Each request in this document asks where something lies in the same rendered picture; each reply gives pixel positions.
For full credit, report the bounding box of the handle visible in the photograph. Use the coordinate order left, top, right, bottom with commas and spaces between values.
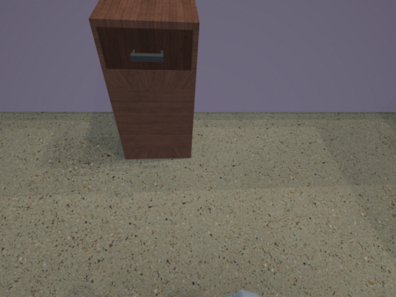
130, 49, 164, 62

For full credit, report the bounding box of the cabinet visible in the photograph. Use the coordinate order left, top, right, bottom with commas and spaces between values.
88, 0, 199, 159

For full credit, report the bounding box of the drawer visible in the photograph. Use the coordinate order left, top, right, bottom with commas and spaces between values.
98, 27, 193, 71

